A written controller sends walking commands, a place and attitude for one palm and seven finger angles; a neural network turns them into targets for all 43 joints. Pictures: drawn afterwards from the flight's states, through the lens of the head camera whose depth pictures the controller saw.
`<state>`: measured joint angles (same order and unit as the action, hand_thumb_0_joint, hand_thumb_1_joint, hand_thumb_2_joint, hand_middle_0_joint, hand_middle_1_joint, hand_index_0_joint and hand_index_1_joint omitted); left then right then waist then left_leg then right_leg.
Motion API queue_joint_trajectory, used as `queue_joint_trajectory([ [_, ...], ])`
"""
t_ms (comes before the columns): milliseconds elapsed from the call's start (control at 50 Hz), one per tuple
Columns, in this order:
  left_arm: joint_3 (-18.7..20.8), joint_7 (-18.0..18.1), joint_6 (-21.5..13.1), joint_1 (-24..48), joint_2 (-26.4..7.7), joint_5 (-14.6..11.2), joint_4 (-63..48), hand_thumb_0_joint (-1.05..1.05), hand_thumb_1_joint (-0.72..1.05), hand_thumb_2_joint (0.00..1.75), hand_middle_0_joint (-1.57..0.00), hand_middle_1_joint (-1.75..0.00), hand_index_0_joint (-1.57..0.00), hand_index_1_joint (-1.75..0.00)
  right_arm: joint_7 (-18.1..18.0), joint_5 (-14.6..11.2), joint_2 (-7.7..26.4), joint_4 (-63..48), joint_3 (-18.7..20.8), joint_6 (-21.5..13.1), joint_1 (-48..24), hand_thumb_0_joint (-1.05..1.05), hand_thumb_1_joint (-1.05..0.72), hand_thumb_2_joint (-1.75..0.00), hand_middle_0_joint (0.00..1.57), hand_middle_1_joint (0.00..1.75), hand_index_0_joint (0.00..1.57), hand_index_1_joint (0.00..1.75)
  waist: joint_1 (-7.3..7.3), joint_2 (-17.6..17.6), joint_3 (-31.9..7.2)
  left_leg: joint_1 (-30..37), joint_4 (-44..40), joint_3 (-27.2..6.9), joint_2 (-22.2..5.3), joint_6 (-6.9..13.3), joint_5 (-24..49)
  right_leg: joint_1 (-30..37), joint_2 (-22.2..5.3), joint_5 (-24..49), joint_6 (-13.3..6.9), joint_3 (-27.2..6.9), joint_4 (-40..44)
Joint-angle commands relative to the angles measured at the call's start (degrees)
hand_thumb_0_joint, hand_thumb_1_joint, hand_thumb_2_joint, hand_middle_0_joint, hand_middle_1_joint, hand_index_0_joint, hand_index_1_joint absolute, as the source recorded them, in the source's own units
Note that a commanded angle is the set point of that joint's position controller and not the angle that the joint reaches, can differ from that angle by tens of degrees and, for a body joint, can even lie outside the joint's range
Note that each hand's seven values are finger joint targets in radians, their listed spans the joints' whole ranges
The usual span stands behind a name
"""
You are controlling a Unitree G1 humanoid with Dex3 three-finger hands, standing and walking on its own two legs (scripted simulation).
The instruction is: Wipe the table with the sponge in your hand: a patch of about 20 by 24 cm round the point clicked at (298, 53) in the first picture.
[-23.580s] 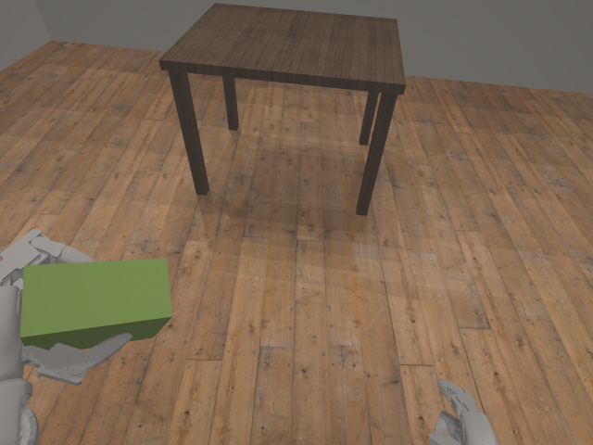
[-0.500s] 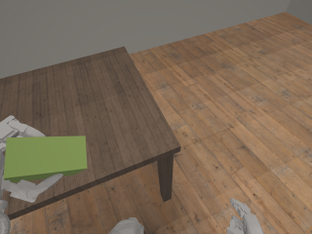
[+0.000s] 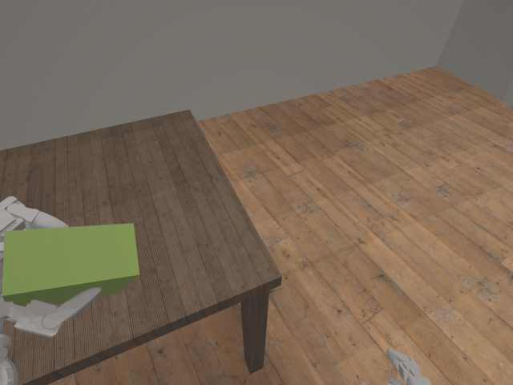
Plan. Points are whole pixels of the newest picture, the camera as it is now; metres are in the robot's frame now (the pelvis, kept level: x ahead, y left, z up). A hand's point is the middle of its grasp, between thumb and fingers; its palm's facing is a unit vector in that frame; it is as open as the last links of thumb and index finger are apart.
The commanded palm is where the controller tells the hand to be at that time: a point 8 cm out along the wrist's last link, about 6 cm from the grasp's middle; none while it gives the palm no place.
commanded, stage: come to a stop and stand still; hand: left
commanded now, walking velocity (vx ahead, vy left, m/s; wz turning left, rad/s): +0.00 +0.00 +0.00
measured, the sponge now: (91, 264) +0.22 +0.22 +0.16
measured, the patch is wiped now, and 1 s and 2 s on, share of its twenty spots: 0.00 0.00 0.00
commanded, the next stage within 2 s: look again from close up in 1.40 s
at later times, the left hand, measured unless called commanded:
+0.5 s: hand (12, 256) +0.21 +0.29 +0.18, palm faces +0.42 -0.84 -0.35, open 10.0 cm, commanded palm +0.14 +0.31 +0.18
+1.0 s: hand (14, 262) +0.21 +0.31 +0.15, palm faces +0.36 -0.86 -0.36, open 10.0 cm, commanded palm +0.15 +0.34 +0.18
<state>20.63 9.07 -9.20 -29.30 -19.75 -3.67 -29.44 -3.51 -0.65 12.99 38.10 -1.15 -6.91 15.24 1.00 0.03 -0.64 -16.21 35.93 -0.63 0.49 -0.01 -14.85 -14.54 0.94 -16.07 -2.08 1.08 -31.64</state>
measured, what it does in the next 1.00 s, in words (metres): shifts its weight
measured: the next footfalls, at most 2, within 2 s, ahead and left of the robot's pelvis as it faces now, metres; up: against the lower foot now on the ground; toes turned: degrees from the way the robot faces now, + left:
none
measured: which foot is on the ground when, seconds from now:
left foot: down 0.00-1.00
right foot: down 0.00-1.00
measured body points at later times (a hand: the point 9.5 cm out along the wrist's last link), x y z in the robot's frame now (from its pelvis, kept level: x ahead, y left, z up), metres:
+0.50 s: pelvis -0.03 +0.04 +0.01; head -0.03 +0.04 +0.46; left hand +0.18 +0.34 +0.20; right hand +0.15 -0.18 -0.07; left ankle +0.00 +0.13 -0.73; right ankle +0.01 -0.09 -0.73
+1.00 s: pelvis -0.01 +0.06 +0.01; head +0.00 +0.09 +0.45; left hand +0.19 +0.35 +0.17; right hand +0.17 -0.15 -0.06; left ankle +0.00 +0.13 -0.73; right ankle +0.01 -0.09 -0.73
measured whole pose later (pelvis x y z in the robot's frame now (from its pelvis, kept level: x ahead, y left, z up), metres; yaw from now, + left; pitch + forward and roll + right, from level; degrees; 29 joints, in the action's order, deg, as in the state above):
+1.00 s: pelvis -0.01 +0.06 +0.01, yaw -1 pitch -1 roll -1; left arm 19.0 4.6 -15.1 -22.0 -20.4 -0.1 -21.8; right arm -1.2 0.0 9.8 35.3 -1.2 -10.2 12.5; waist 2.2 2.4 2.1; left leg -12.6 27.2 1.6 3.1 4.2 -13.9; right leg -12.0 -1.0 -11.0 2.7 -2.5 -23.8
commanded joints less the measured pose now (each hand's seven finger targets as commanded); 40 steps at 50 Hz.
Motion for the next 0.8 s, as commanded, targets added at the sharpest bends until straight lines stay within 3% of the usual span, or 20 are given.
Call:
queue_joint_trajectory([
  [0,1.9,0.8,-2.3,10.8,-8.6,0.4,-7.0,0.0,0.1,1.3,-1.2,-1.6,-1.2,-1.6,-1.2,-0.2,5.3,-9.5,2.4,-3.9,-10.1,0.0,-0.9,-0.9,0.2,0.3,0.2,0.3,-0.13,-0.8,-5.7,5.8,-11.0,-5.5,-6.5,1.9,15.2,3.7,-6.6,14.1,1.7,-7.3,8.5],
  [40,2.0,1.0,-2.1,10.0,-9.7,0.5,-9.3,0.0,0.1,1.3,-1.2,-1.6,-1.2,-1.6,-1.1,-0.4,6.2,-10.1,2.9,-3.7,-9.5,0.0,-0.9,-0.9,0.2,0.3,0.2,0.3,0.21,-0.8,-7.0,6.2,-9.6,-5.2,-6.8,1.9,19.2,6.1,-5.8,17.7,2.1,-7.3,8.7],
  [80,2.5,1.2,-2.4,10.5,-10.8,0.6,-14.6,0.0,0.1,1.3,-1.2,-1.6,-1.2,-1.6,-1.0,-0.1,5.5,-10.5,2.2,-3.5,-10.0,0.0,-0.9,-0.9,0.2,0.3,0.2,0.3,-0.09,-5.9,-9.0,5.3,-10.4,-5.8,-6.6,1.7,23.3,9.9,-5.6,22.4,1.9,-5.3,7.0],
  [200,5.4,1.4,-2.5,3.9,-11.9,-0.2,-13.4,0.0,0.1,1.3,-1.2,-1.6,-1.2,-1.6,-0.8,0.3,5.3,-11.4,2.2,-3.0,-9.6,0.0,-0.9,-0.9,0.2,0.3,0.2,0.3,0.11,-6.9,-6.8,-0.2,-15.0,-6.8,-6.4,0.8,14.3,12.3,-4.5,16.3,2.0,-4.4,9.8],
  [240,5.1,1.1,-1.8,2.4,-10.5,-0.5,-10.1,0.0,0.1,1.3,-1.2,-1.6,-1.2,-1.6,-0.8,0.0,4.9,-11.7,2.0,-2.3,-9.1,0.0,-0.9,-0.9,0.2,0.3,0.2,0.3,0.02,-5.0,-5.8,-0.6,-15.4,-6.0,-6.3,0.6,10.3,11.4,-4.3,14.9,2.2,-4.6,10.9],
  [260,37.6,0.4,-8.2,65.6,-55.4,9.1,-21.9,0.0,0.1,1.3,-1.2,-1.6,-1.2,-1.6,-0.6,2.1,7.6,-12.6,3.0,-4.9,-1.9,0.0,-0.9,-0.9,0.2,0.3,0.2,0.3,1.43,1.9,7.7,-7.4,-6.5,0.3,-5.2,2.6,14.3,-1.3,-5.6,15.0,5.3,-7.9,15.8],
  [280,13.6,-2.8,-6.1,34.6,-19.5,2.7,13.6,0.0,0.1,1.3,-1.2,-1.6,-1.2,-1.6,-0.2,-0.2,1.1,-9.9,1.0,-4.4,-6.4,0.0,-0.9,-0.9,0.2,0.3,0.2,0.3,-0.37,2.7,-5.1,3.0,-7.7,-0.1,-0.6,1.8,14.2,0.1,-8.2,14.0,-0.3,-9.1,13.4],
  [300,11.4,-3.0,-5.7,24.3,-15.1,0.5,9.2,0.0,0.1,1.3,-1.2,-1.6,-1.2,-1.6,0.7,-0.1,4.6,-10.4,4.1,-3.4,-6.3,0.0,-0.9,-0.9,0.2,0.3,0.2,0.3,0.43,-2.9,-5.7,4.4,-9.4,-1.2,-1.5,0.6,13.3,4.1,-6.7,19.6,-1.4,-11.0,11.3],
  [320,9.6,-3.5,-5.6,24.6,-14.9,1.1,12.1,0.0,0.1,1.3,-1.2,-1.6,-1.2,-1.6,1.0,-0.4,5.5,-10.8,3.9,-4.0,-4.9,0.0,-0.9,-0.9,0.2,0.3,0.2,0.3,0.39,-4.0,-7.8,5.5,-9.7,0.1,-2.6,-0.1,11.8,5.9,-7.2,22.5,-0.7,-12.9,10.9],
  [340,5.1,-4.3,-6.2,22.8,-12.0,0.4,8.0,0.0,0.1,1.3,-1.2,-1.6,-1.2,-1.6,1.4,-0.7,6.0,-11.4,3.9,-4.0,-5.6,0.0,-0.9,-0.9,0.2,0.3,0.2,0.3,0.67,-6.2,-8.3,5.8,-11.2,-0.3,-2.6,0.5,11.3,7.3,-7.4,20.4,0.4,-10.8,10.4],
  [400,-4.4,-5.0,-6.0,11.0,-3.3,-0.5,1.4,0.0,0.1,1.3,-1.2,-1.6,-1.2,-1.6,3.5,-1.3,5.2,-13.0,3.6,-4.2,-7.8,0.0,-0.9,-0.9,0.2,0.3,0.2,0.3,1.32,-3.2,-8.1,6.2,-14.7,-2.2,-4.2,1.7,9.0,6.5,-5.0,10.4,1.9,-7.3,10.0],
  [420,-5.1,-4.9,-5.9,11.3,-3.9,0.2,-2.7,0.0,0.1,1.3,-1.2,-1.6,-1.2,-1.6,3.7,-1.0,5.3,-14.1,3.3,-4.0,-7.9,0.0,-0.9,-0.9,0.2,0.3,0.2,0.3,1.42,-0.9,-6.9,4.1,-16.2,-3.2,-4.7,1.9,5.9,6.5,-4.3,7.0,2.1,-6.5,10.3],
  [480,2.5,-3.6,-6.2,11.4,-11.8,1.6,-5.2,0.0,0.1,1.3,-1.2,-1.6,-1.2,-1.6,2.9,-0.4,5.9,-14.5,3.2,-3.8,-8.4,0.0,-0.9,-0.9,0.2,0.3,0.2,0.3,1.69,7.4,-2.5,-0.9,-17.9,-3.4,-3.8,1.7,-7.0,4.1,-3.7,-5.1,2.3,-7.4,14.5],
  [500,7.2,-2.9,-6.7,13.1,-16.5,1.9,-7.2,0.0,0.1,1.3,-1.2,-1.6,-1.2,-1.6,2.4,-0.3,6.3,-14.2,3.2,-3.4,-8.9,0.0,-0.9,-0.9,0.2,0.3,0.2,0.3,1.36,6.5,-2.0,-2.6,-18.8,-4.1,-3.9,2.0,-10.4,4.0,-3.4,-7.5,2.4,-6.7,14.1],
  [520,7.9,-2.9,-7.2,14.2,-15.6,2.0,-7.0,0.0,0.1,1.3,-1.2,-1.6,-1.2,-1.6,1.7,-0.2,5.6,-14.9,3.0,-3.5,-9.2,0.0,-0.9,-0.9,0.2,0.3,0.2,0.3,1.15,6.2,-1.0,-3.8,-19.6,-4.9,-4.2,2.4,-13.0,3.9,-3.6,-8.5,2.3,-6.5,13.7],
  [560,10.6,-2.7,-8.4,17.4,-17.6,2.2,-8.5,0.0,0.1,1.3,-1.2,-1.6,-1.2,-1.6,0.9,-0.1,5.5,-15.3,3.0,-3.9,-9.0,0.0,-0.9,-0.9,0.2,0.3,0.2,0.3,0.92,0.7,-0.6,-6.9,-20.9,-6.1,-5.0,3.3,-16.8,6.3,-3.0,-6.8,2.2,-6.5,11.3],
  [600,11.6,-2.7,-9.8,21.5,-19.3,2.7,-12.4,0.0,0.1,1.3,-1.2,-1.6,-1.2,-1.6,0.6,-0.2,5.7,-15.0,3.1,-4.6,-8.8,0.0,-0.9,-0.9,0.2,0.3,0.2,0.3,0.58,-9.3,-1.4,-12.3,-24.1,-8.6,-7.1,4.5,-22.0,12.6,-1.7,-0.5,2.6,-4.3,4.8],
  [640,10.0,-3.0,-10.7,21.6,-17.3,2.9,-12.0,0.0,0.1,1.3,-1.2,-1.6,-1.2,-1.6,0.7,-0.2,5.1,-15.0,3.1,-5.8,-8.2,0.0,-0.9,-0.9,0.2,0.3,0.2,0.3,1.01,-14.7,-2.2,-14.9,-25.1,-8.6,-8.3,5.0,-23.1,16.8,-1.6,4.0,2.5,-2.4,0.8],
  [700,7.0,-3.7,-11.8,16.6,-13.6,2.4,-12.5,0.0,0.1,1.3,-1.2,-1.6,-1.2,-1.6,1.7,-0.1,4.7,-13.9,3.2,-7.7,-7.2,0.0,-0.9,-0.9,0.2,0.3,0.2,0.3,0.95,-12.5,-4.1,-10.3,-21.6,-7.2,-6.7,4.1,-15.8,16.0,-2.4,6.5,2.1,-2.4,3.4],
  [780,3.7,-3.6,-11.2,9.6,-9.0,2.7,-7.7,0.0,0.1,1.3,-1.2,-1.6,-1.2,-1.6,2.7,-0.1,5.7,-11.6,3.7,-8.4,-5.2,0.0,-0.9,-0.9,0.2,0.3,0.2,0.3,0.83,-4.5,-2.8,-6.2,-20.0,-6.7,-6.4,2.4,-9.4,11.2,-2.4,7.2,1.9,-3.5,6.2],
])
